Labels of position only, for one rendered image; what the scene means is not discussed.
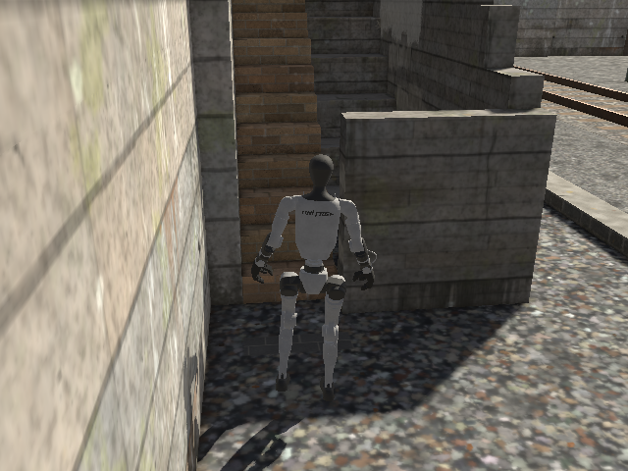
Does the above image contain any robot left shin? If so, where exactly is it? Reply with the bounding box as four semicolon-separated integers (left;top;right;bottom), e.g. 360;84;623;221
279;311;293;379

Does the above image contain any robot left thigh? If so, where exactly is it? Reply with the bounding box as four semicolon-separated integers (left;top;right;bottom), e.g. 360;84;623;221
280;272;300;329

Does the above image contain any right robot hand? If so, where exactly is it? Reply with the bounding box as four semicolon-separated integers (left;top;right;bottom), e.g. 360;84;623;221
353;269;375;290

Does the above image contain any robot left upper arm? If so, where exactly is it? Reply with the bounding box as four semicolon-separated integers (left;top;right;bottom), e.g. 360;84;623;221
266;195;299;248

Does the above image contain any robot right upper arm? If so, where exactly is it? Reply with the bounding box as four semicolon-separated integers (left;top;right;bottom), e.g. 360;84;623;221
340;199;364;253

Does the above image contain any left robot hand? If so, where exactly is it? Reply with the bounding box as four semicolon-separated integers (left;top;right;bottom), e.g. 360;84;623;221
251;256;273;284

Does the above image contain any robot left forearm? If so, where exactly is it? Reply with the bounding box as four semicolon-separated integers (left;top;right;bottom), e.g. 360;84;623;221
255;233;276;267

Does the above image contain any robot right forearm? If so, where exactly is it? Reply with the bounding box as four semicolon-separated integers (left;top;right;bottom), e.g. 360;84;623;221
354;238;373;274

